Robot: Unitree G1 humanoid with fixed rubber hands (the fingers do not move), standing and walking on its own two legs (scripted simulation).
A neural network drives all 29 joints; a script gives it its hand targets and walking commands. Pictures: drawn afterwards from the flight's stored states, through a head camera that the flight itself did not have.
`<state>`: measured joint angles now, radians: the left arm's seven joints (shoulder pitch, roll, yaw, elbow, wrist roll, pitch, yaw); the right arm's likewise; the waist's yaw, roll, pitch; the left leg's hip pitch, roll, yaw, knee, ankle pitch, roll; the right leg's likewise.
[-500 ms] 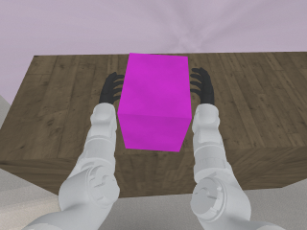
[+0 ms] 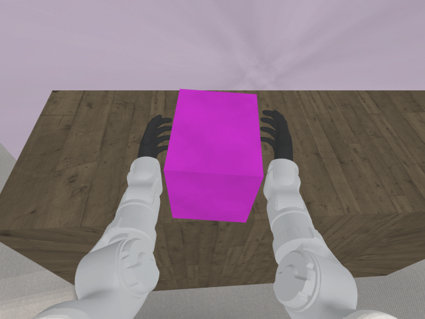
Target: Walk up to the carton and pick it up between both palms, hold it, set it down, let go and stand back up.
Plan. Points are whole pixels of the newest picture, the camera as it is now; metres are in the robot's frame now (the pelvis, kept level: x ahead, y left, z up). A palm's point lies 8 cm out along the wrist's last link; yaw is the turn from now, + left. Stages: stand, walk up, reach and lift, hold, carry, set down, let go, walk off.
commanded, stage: reach and lift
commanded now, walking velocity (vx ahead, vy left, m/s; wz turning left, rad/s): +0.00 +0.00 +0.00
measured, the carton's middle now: (213, 157) +0.45 -0.01 +0.02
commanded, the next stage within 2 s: none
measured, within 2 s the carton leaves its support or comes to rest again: leaves its support in 0.18 s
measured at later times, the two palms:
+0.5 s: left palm (139, 166) +0.38 +0.13 +0.09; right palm (284, 154) +0.37 -0.12 +0.13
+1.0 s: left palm (129, 158) +0.36 +0.14 +0.13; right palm (287, 150) +0.36 -0.12 +0.16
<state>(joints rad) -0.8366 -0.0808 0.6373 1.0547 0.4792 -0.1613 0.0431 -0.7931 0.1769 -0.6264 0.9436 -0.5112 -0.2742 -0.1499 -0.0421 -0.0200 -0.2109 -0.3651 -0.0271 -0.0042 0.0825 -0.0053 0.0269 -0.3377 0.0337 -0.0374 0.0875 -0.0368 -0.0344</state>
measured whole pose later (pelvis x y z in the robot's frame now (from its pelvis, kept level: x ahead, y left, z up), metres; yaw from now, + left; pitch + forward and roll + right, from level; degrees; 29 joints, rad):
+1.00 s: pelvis -0.03 -0.01 +0.00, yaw +2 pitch +4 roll -1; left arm -0.78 -0.02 0.38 0.88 0.28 0.19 0.08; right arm -0.82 0.12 -0.39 0.95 -0.18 0.02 -0.19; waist -0.06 -0.05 -0.17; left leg -0.24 -0.02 -0.04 0.23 -0.06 0.02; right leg -0.17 0.04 -0.08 0.18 -0.08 -0.05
